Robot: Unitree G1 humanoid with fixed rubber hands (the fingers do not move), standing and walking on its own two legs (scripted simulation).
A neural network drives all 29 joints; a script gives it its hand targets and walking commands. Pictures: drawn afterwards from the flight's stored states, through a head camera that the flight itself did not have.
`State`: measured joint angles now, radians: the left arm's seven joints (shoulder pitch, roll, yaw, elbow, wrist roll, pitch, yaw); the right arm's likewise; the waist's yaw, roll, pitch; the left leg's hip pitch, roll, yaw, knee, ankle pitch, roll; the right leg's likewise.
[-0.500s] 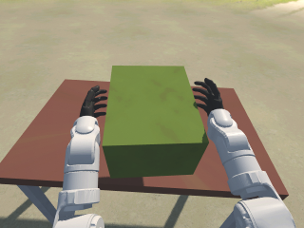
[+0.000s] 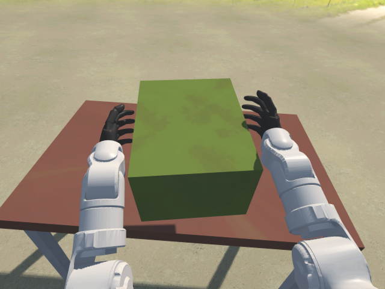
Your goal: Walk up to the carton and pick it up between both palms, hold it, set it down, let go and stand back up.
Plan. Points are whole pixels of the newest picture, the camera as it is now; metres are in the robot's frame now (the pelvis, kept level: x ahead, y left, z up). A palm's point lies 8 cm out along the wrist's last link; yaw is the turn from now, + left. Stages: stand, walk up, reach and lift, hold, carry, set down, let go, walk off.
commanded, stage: hold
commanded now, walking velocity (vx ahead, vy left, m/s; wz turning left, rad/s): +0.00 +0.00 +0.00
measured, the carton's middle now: (189, 143) +0.41 +0.02 +0.12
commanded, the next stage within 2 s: none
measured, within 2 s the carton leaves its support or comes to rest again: neither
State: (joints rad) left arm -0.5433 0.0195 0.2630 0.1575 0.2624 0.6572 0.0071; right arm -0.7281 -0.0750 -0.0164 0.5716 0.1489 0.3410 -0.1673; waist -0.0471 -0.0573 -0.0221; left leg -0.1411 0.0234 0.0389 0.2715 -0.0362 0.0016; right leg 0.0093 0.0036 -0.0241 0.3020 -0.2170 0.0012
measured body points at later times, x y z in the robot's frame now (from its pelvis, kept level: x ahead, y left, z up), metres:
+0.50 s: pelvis +0.01 +0.00 +0.00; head -0.04 +0.02 +0.45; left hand +0.37 +0.17 +0.17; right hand +0.38 -0.15 +0.19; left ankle +0.08 +0.12 -0.75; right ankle -0.03 -0.12 -0.75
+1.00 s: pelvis +0.01 +0.00 +0.00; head -0.04 +0.02 +0.45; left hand +0.36 +0.18 +0.16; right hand +0.38 -0.14 +0.18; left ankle +0.08 +0.12 -0.75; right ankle -0.03 -0.12 -0.75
